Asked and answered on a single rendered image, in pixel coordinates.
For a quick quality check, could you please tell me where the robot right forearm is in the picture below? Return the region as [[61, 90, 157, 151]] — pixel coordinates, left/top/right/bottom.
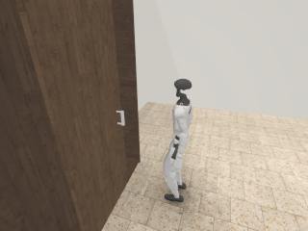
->
[[188, 120, 193, 131]]

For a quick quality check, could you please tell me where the robot left forearm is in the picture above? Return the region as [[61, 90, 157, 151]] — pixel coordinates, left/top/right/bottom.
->
[[175, 133, 188, 161]]

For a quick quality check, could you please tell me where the left robot hand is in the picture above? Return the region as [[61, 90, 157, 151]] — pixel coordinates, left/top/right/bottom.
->
[[170, 159, 183, 175]]

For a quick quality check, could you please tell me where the right robot thigh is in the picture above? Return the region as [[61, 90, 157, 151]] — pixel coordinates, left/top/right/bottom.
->
[[168, 137, 175, 151]]

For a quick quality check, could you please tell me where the handle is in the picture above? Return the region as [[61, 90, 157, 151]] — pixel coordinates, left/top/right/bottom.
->
[[116, 111, 125, 126]]

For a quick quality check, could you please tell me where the left robot upper arm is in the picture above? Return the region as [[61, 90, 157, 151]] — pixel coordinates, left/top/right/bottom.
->
[[174, 106, 189, 138]]

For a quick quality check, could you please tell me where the right robot upper arm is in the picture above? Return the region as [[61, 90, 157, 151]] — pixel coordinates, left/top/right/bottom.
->
[[187, 96, 193, 120]]

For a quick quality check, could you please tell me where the wardrobe door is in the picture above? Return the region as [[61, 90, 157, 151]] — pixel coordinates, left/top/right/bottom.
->
[[0, 0, 82, 231], [15, 0, 128, 231]]

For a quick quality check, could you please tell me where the left robot shin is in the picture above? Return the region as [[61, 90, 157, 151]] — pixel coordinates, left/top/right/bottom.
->
[[164, 174, 179, 198]]

